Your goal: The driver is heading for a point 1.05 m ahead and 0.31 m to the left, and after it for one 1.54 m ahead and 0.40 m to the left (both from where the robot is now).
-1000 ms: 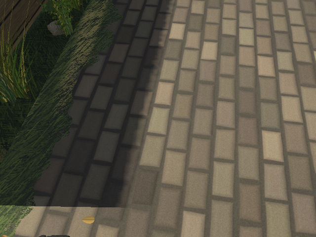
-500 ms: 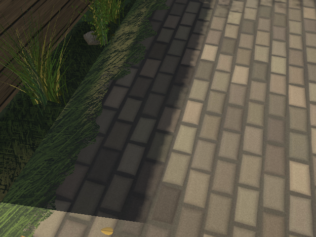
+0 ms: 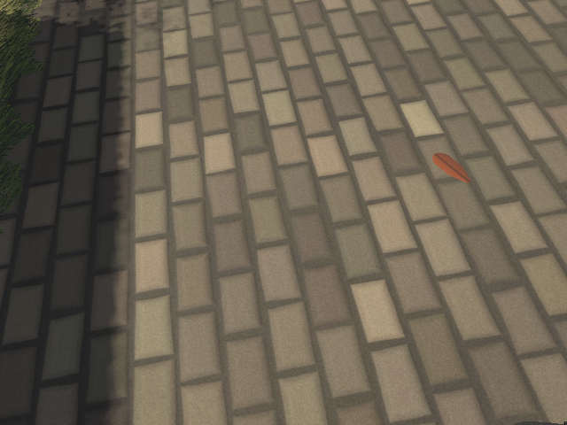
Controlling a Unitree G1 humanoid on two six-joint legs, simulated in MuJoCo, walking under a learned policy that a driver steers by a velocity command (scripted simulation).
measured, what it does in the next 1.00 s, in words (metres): walks ahead, turning left: left foot, then right foot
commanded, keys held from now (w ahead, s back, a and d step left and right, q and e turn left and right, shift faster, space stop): w+shift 0.08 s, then w+q+shift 0.92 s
